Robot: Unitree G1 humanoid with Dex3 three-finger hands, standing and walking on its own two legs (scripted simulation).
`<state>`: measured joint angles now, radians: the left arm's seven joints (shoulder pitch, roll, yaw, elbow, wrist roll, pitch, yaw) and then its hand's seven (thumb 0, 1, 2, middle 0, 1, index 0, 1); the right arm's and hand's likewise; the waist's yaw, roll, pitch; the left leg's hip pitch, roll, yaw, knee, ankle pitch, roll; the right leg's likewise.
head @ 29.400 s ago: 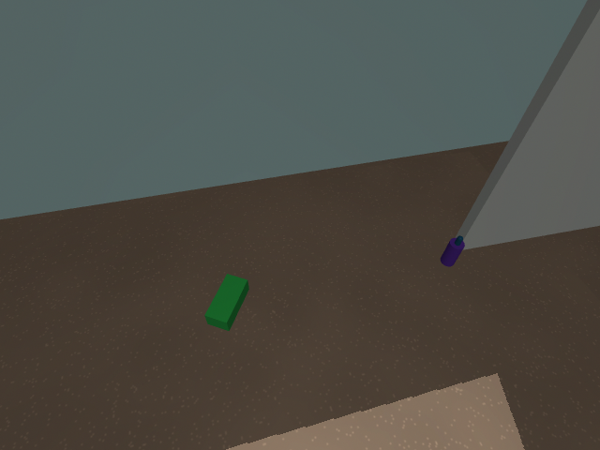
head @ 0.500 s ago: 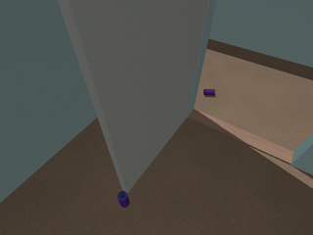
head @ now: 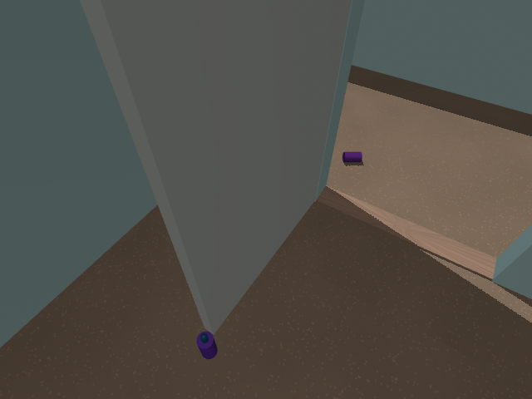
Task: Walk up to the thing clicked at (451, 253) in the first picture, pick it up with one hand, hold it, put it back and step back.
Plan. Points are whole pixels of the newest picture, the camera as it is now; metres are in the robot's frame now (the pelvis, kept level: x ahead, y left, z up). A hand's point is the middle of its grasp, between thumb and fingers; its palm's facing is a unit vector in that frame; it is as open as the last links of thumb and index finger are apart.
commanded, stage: stand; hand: left
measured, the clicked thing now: (206, 343) +0.41 +0.21 -0.70
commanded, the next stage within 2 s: step back in 0.48 s
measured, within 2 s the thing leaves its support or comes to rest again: neither
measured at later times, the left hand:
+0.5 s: hand out of the picture +0.08 +0.25 -0.16, palm faces -0.01 -0.94 -0.34, open 7.4 cm
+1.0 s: hand out of the picture +0.06 +0.31 -0.18, palm faces -0.05 -0.93 -0.36, open 7.4 cm
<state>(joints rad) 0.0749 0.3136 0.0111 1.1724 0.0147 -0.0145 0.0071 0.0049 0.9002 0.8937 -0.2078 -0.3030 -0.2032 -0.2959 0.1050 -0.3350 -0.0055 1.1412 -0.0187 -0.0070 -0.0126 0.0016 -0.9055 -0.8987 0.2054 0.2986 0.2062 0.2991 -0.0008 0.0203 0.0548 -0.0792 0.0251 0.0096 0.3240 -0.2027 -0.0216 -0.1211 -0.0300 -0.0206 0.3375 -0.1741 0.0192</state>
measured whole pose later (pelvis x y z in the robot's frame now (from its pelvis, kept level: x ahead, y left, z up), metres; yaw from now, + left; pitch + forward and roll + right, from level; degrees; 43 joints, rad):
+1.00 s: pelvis -0.09 +0.05 -0.02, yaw -1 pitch -1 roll -2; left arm 0.04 0.40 0.06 0.91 0.01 0.06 0.03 0.01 0.90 0.89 -0.21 -0.30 -0.20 -0.30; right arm 0.18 -0.34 -0.06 0.98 -0.04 0.04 0.00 0.00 -0.90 -0.90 0.21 0.30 0.21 0.30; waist -0.03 -0.04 0.18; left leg -0.30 -0.02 0.01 0.60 -0.28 0.06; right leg -0.50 0.13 0.17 1.14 -0.50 -0.03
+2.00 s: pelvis -0.36 +0.01 -0.02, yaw -2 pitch -1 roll -1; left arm 0.15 0.39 0.09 0.81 0.01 0.06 0.01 0.01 0.90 0.89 -0.21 -0.30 -0.20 -0.30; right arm 0.14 -0.36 -0.04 0.84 -0.04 0.03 -0.02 0.00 -0.90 -0.90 0.21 0.30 0.21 0.30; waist 0.02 -0.02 0.15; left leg -0.33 0.04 -0.03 0.62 -0.27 0.00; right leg -0.38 0.07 0.12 1.06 -0.52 0.00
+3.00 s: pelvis -0.65 -0.02 -0.02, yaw -2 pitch -2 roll +1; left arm 0.25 0.34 0.06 0.96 0.05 -0.02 0.00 0.01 0.90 0.89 -0.21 -0.30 -0.21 -0.30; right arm 0.22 -0.42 -0.07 0.95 -0.03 0.05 0.01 0.00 -0.91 -0.90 0.20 0.30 0.21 0.30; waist 0.02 0.06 0.07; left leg -0.37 -0.03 -0.12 0.86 -0.42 -0.01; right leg -0.22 -0.01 0.02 0.60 -0.35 -0.02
